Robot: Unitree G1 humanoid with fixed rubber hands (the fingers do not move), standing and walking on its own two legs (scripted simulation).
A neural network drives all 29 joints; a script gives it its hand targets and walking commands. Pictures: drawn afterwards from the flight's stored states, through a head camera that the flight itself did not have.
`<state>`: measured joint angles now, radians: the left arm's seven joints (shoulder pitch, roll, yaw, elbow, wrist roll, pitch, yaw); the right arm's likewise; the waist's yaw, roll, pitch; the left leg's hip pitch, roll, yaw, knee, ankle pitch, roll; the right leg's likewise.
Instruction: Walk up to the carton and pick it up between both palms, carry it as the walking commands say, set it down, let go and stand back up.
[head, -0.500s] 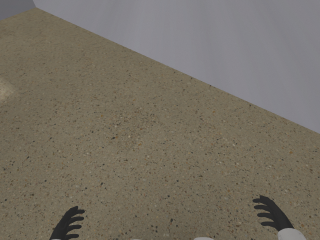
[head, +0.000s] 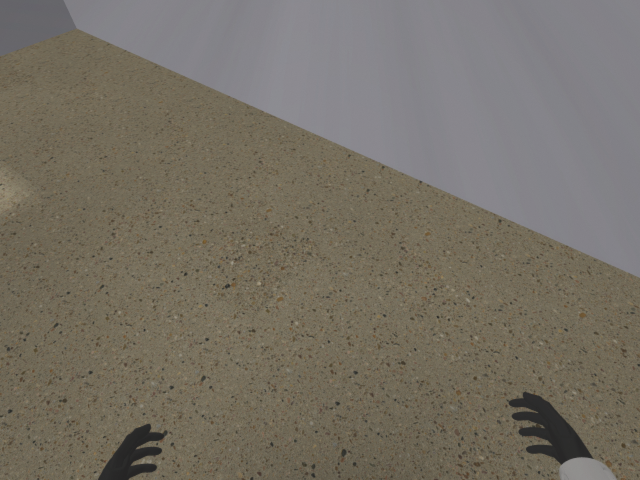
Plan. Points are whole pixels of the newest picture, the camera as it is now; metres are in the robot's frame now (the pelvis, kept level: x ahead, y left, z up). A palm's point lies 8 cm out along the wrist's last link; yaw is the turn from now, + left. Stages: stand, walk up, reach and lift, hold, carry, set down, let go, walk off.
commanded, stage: stand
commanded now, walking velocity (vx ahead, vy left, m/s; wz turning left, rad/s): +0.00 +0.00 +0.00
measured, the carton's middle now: out of the picture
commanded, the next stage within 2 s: walk up in 1.58 s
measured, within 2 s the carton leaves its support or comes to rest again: neither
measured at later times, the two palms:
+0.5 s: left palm out of the picture +0.13 +0.28 -0.08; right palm (574, 460) +0.15 -0.28 -0.06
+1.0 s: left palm out of the picture +0.10 +0.29 -0.08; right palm out of the picture +0.12 -0.29 -0.07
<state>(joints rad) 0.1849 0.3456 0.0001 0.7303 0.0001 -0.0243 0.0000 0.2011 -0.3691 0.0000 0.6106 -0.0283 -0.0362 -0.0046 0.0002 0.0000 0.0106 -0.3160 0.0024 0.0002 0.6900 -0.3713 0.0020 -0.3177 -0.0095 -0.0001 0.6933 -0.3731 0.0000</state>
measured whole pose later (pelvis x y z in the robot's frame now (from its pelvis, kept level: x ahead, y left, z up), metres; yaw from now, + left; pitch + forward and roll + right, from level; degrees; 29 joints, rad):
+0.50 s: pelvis +0.00 +0.00 +0.00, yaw +0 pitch +1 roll +0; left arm 0.16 0.35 0.00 0.80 0.00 -0.03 0.00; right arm 0.20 -0.37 0.00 0.66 -0.03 -0.04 -0.01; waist 0.00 0.00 -0.02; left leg -0.32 0.00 0.00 0.65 -0.35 0.00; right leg -0.32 -0.01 0.00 0.65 -0.35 0.00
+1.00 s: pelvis -0.01 +0.00 +0.01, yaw +0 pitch +2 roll +0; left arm 0.15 0.35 0.00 0.89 0.00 -0.03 0.00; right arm 0.20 -0.37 0.00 0.74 -0.03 -0.05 -0.01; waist 0.00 0.00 -0.04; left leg -0.32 0.00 0.00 0.54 -0.26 0.00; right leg -0.32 -0.01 0.00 0.55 -0.27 0.00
